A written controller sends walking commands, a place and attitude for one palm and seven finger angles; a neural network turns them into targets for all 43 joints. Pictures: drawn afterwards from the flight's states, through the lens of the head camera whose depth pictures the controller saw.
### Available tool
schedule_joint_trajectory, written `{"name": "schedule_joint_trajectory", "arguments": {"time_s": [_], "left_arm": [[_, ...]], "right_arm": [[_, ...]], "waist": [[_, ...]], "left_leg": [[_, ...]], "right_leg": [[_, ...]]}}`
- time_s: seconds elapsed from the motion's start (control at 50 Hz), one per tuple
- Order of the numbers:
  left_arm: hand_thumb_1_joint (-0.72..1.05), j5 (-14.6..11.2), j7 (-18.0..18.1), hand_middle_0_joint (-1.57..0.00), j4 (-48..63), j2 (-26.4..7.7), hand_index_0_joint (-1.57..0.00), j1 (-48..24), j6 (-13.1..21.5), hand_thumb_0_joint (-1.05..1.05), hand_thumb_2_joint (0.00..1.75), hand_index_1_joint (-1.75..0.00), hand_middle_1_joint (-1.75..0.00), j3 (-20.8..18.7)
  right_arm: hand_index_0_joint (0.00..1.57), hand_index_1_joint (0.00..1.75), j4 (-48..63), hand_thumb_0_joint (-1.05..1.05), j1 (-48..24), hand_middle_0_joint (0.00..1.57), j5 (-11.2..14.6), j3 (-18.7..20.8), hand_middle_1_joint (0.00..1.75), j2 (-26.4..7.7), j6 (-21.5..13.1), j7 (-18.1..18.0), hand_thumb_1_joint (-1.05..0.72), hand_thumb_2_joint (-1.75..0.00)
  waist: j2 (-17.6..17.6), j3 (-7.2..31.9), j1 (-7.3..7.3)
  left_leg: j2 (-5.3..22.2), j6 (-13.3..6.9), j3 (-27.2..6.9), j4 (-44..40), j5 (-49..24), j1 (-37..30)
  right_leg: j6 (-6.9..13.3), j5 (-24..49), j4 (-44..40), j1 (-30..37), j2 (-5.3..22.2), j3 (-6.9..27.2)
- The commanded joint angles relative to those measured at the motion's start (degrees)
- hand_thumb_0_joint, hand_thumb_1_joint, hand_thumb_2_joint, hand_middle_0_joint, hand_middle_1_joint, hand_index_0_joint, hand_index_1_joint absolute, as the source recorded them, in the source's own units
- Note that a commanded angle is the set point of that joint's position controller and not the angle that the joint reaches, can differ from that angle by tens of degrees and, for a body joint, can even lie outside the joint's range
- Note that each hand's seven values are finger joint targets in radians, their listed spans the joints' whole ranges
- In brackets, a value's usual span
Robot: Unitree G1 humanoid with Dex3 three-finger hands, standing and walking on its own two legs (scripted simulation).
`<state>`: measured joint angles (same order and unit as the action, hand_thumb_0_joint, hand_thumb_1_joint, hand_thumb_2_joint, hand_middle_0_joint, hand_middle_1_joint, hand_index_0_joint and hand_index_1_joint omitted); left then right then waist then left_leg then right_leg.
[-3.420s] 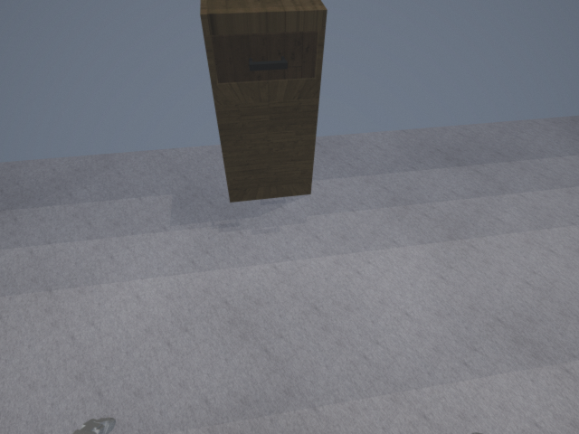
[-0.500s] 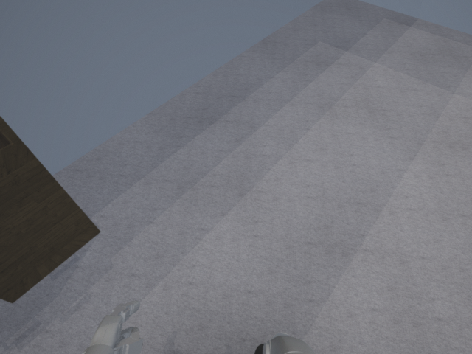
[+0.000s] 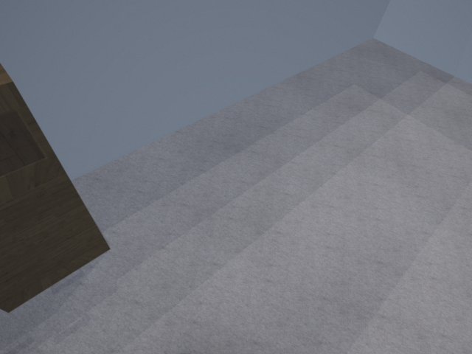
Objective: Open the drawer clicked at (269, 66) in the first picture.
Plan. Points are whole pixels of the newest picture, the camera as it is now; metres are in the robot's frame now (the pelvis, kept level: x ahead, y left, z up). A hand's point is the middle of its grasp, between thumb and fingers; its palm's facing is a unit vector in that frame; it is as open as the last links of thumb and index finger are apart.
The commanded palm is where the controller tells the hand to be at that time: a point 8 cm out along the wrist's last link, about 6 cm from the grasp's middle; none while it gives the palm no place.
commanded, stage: turn to face it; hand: left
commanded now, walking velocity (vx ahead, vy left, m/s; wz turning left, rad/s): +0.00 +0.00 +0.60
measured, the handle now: out of the picture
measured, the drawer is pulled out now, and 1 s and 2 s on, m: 0.00 0.00 0.00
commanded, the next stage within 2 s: take the last steps up to it in 1.20 s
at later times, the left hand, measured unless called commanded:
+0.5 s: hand out of the picture +0.03 +0.16 -0.14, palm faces +0.31 -0.90 -0.30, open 7.4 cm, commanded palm none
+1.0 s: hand out of the picture -0.10 +0.18 -0.17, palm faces +0.60 -0.75 -0.28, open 7.4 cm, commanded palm none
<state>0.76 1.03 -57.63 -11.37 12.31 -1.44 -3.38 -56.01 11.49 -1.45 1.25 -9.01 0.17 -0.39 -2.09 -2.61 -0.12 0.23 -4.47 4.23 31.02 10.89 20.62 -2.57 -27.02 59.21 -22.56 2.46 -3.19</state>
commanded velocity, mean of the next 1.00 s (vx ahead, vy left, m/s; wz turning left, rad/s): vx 0.00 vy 0.00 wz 0.53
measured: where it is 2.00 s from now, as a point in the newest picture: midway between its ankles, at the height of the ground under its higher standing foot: outside the picture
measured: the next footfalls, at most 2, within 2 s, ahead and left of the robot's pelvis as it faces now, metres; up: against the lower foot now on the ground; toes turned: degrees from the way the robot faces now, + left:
right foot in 0.38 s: +0.05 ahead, -0.17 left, +0.00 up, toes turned +12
left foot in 0.80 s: -0.05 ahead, +0.08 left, +0.00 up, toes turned +37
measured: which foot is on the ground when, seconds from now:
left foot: down 0.00-0.38, up 0.40-0.78, down 0.80-1.00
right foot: up 0.00-0.36, down 0.38-0.80, up 0.82-1.00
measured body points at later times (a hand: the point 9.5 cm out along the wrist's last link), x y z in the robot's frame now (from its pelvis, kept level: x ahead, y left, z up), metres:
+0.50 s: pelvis +0.00 -0.07 +0.00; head +0.03 -0.09 +0.45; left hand +0.02 +0.20 -0.12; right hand +0.13 -0.31 -0.15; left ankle -0.01 +0.06 -0.66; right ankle +0.02 -0.18 -0.73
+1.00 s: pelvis -0.01 -0.03 +0.00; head +0.02 +0.01 +0.45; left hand -0.14 +0.22 -0.15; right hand +0.24 -0.17 -0.13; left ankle -0.08 +0.05 -0.73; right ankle +0.05 -0.16 -0.67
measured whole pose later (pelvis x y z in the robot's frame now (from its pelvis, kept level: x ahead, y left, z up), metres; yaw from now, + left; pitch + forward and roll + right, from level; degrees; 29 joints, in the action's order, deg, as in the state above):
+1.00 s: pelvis -0.01 -0.03 +0.00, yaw +35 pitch +1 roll +0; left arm 0.5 0.8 -53.2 -15.9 12.8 -3.4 -4.1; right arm -51.1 5.8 -1.2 2.2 -13.1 1.4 0.3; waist -1.6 -5.5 -1.5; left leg 0.5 -1.0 1.8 30.4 16.6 14.5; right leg -5.2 -26.5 58.4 -26.0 6.0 -3.5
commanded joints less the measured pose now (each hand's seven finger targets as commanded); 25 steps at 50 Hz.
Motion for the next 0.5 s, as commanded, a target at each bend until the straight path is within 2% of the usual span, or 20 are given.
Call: {"name": "schedule_joint_trajectory", "arguments": {"time_s": [0.0,0.06,0.1,0.14,0.2,0.26,0.28,0.3,0.32,0.34,0.36,0.38,0.4,0.42,0.44,0.46,0.48], "left_arm": [[0.90,0.23,-0.09,-0.20,4.59,-4.50,-0.20,1.55,0.60,0.00,0.90,-0.30,-0.30,-1.56],[0.90,0.27,0.02,-0.20,5.75,-4.74,-0.20,-0.22,0.34,0.00,0.90,-0.30,-0.30,-1.92],[0.90,0.25,0.08,-0.20,6.33,-4.94,-0.20,-0.56,0.08,0.00,0.90,-0.30,-0.30,-2.08],[0.90,0.08,0.18,-0.20,7.13,-5.12,-0.20,-1.32,-0.10,0.00,0.90,-0.30,-0.30,-2.12],[0.90,-0.07,0.29,-0.20,8.32,-5.18,-0.20,-2.17,-0.10,0.00,0.90,-0.30,-0.30,-1.94],[0.90,-0.33,0.52,-0.20,8.87,-5.46,-0.20,-0.16,-0.02,0.00,0.90,-0.30,-0.30,-1.83],[0.90,-0.54,0.60,-0.20,8.56,-5.78,-0.20,1.80,-0.06,0.00,0.90,-0.30,-0.30,-1.89],[0.90,-0.58,0.66,-0.20,8.23,-6.22,-0.20,4.39,0.04,0.00,0.90,-0.30,-0.30,-2.12],[0.90,-0.47,0.81,-0.20,7.87,-7.45,-0.20,7.13,0.25,0.00,0.90,-0.30,-0.30,-2.48],[0.90,0.46,1.20,-0.20,8.30,-11.99,-0.20,8.56,0.74,0.00,0.90,-0.30,-0.30,-3.39],[0.90,1.04,1.33,-0.20,10.54,-16.73,-0.20,4.05,0.73,0.00,0.90,-0.30,-0.30,-3.53],[0.90,0.41,1.58,-0.20,12.39,-15.45,-0.20,-0.63,0.71,0.00,0.90,-0.30,-0.30,-3.18],[0.90,0.30,1.41,-0.20,12.99,-13.12,-0.20,-4.28,1.01,0.00,0.90,-0.30,-0.30,-2.56],[0.90,0.30,1.17,-0.20,13.07,-11.07,-0.20,-6.53,1.32,0.00,0.90,-0.30,-0.30,-1.77],[0.90,0.36,1.04,-0.20,13.06,-9.46,-0.20,-6.90,1.65,0.00,0.90,-0.30,-0.30,-1.25],[0.90,0.49,1.15,-0.20,12.73,-8.99,-0.20,-5.94,1.85,0.00,0.90,-0.30,-0.30,-1.18],[0.90,0.54,1.12,-0.20,12.29,-9.18,-0.20,-3.97,2.03,0.00,0.90,-0.30,-0.30,-1.17]], "right_arm": [[0.20,0.30,3.65,0.00,2.95,0.20,0.37,3.47,0.30,-11.91,-0.65,-0.62,-0.90,-0.90],[0.20,0.30,3.81,0.00,4.04,0.20,0.40,4.07,0.30,-12.26,-0.24,-0.48,-0.90,-0.90],[0.20,0.30,4.24,0.00,3.55,0.20,0.36,4.46,0.30,-13.03,0.06,-0.34,-0.90,-0.90],[0.20,0.30,4.55,0.00,3.32,0.20,0.23,4.91,0.30,-13.53,0.42,-0.21,-0.90,-0.90],[0.20,0.30,4.97,0.00,3.27,0.20,0.04,5.49,0.30,-14.33,0.85,-0.05,-0.90,-0.90],[0.20,0.30,5.89,0.00,1.47,0.20,-0.06,5.98,0.30,-15.03,1.40,0.20,-0.90,-0.90],[0.20,0.30,6.41,0.00,0.52,0.20,-0.08,6.12,0.30,-15.09,1.63,0.35,-0.90,-0.90],[0.20,0.30,7.07,0.00,-1.05,0.20,0.02,6.27,0.30,-14.97,1.87,0.51,-0.90,-0.90],[0.20,0.30,7.63,0.00,-2.16,0.20,0.34,6.24,0.30,-14.08,2.10,0.70,-0.90,-0.90],[0.20,0.30,8.43,0.00,-1.68,0.20,0.89,5.95,0.30,-10.55,2.36,0.99,-0.90,-0.90],[0.20,0.30,9.81,0.00,-0.92,0.20,0.59,5.63,0.30,-8.54,2.18,1.00,-0.90,-0.90],[0.20,0.30,9.77,0.00,-1.68,0.20,-0.18,6.24,0.30,-12.14,2.46,1.20,-0.90,-0.90],[0.20,0.30,8.65,0.00,-1.62,0.20,-0.22,6.29,0.30,-11.03,3.09,1.63,-0.90,-0.90],[0.20,0.30,7.53,0.00,-0.11,0.20,-0.20,5.98,0.30,-10.89,3.33,1.98,-0.90,-0.90],[0.20,0.30,6.89,0.00,1.23,0.20,-0.18,5.71,0.30,-10.47,3.25,2.17,-0.90,-0.90],[0.20,0.30,6.82,0.00,1.70,0.20,0.13,5.47,0.30,-9.95,3.15,2.28,-0.90,-0.90],[0.20,0.30,6.84,0.00,0.82,0.20,0.13,5.19,0.30,-9.31,3.07,2.28,-0.90,-0.90]], "waist": [[7.68,8.34,0.83],[8.67,8.10,1.81],[9.58,7.59,1.85],[9.90,7.24,2.12],[9.60,7.49,2.48],[11.62,7.54,1.44],[11.26,8.01,0.61],[10.90,7.59,-0.73],[9.08,7.14,-2.22],[-2.65,6.52,-2.97],[-15.62,3.08,-2.03],[-9.69,1.92,-0.66],[-8.43,-0.56,1.38],[-7.82,-2.91,2.68],[-7.13,-2.80,3.35],[-6.60,-1.94,3.24],[-6.95,-0.91,2.23]], "left_leg": [[13.57,-4.97,-18.19,-14.42,-11.16,-12.28],[13.05,-5.20,-20.24,-14.34,-10.25,-13.05],[12.54,-5.13,-21.26,-14.65,-6.91,-12.16],[12.71,-5.59,-23.56,-14.82,-3.82,-11.48],[12.15,-5.92,-26.61,-14.17,-3.07,-10.26],[10.71,-5.28,-28.55,-13.27,-3.49,-6.83],[9.59,-4.35,-28.85,-13.29,-1.75,-4.67],[7.97,-2.68,-27.72,-12.95,1.54,-0.98],[5.38,-0.09,-25.95,-10.42,6.26,5.13],[-0.90,3.97,-18.50,2.67,14.18,14.95],[-6.36,7.50,-7.49,19.44,19.06,20.50],[-1.99,6.26,-9.16,29.57,18.26,15.78],[-1.05,6.33,-8.75,34.91,14.60,13.93],[0.25,6.81,-7.32,38.29,11.14,13.88],[0.73,7.52,-6.14,39.47,8.75,14.01],[1.10,7.94,-5.21,38.76,8.66,14.06],[1.22,8.54,-4.30,36.94,9.03,14.27]], "right_leg": [[-1.28,3.57,2.01,-6.75,1.94,2.90],[-1.82,3.47,-0.72,-7.14,1.56,2.97],[-2.10,3.64,-1.77,-7.00,1.42,3.12],[-2.06,2.58,-4.25,-6.41,1.03,3.33],[-1.58,1.48,-9.08,-3.91,-0.12,3.72],[-0.71,1.70,-16.92,2.35,-1.80,3.57],[-0.36,3.13,-20.95,6.22,-2.52,3.13],[0.11,6.23,-26.56,11.30,-2.75,2.28],[0.95,9.93,-35.53,18.77,-1.34,2.72],[4.87,0.92,-45.73,24.12,10.58,14.85],[10.84,-3.82,-51.06,18.14,25.35,28.60],[11.74,-1.84,-50.49,7.92,25.92,24.89],[9.79,1.86,-49.25,3.58,20.59,19.77],[8.70,7.78,-47.19,2.69,17.56,13.12],[8.18,15.20,-44.54,5.18,15.24,8.11],[8.20,21.26,-42.77,7.50,15.03,5.73],[8.19,26.91,-41.17,11.18,14.83,3.84]]}}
